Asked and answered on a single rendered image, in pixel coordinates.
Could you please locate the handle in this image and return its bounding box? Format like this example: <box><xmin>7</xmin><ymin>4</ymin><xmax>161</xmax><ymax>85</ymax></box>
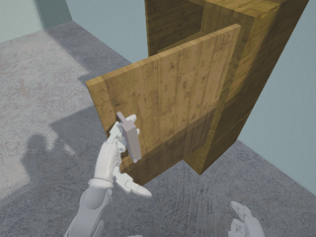
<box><xmin>117</xmin><ymin>112</ymin><xmax>142</xmax><ymax>161</ymax></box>

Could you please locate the left robot forearm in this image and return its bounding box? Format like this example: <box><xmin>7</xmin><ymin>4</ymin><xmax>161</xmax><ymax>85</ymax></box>
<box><xmin>63</xmin><ymin>178</ymin><xmax>115</xmax><ymax>237</ymax></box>

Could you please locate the cupboard door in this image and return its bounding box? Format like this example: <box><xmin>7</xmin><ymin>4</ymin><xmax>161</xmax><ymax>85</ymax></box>
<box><xmin>85</xmin><ymin>24</ymin><xmax>241</xmax><ymax>193</ymax></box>

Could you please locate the right robot hand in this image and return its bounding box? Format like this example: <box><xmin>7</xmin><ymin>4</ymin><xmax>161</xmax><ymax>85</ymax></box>
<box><xmin>228</xmin><ymin>200</ymin><xmax>266</xmax><ymax>237</ymax></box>

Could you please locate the left robot hand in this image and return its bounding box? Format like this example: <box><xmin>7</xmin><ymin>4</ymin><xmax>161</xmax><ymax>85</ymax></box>
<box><xmin>94</xmin><ymin>115</ymin><xmax>152</xmax><ymax>198</ymax></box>

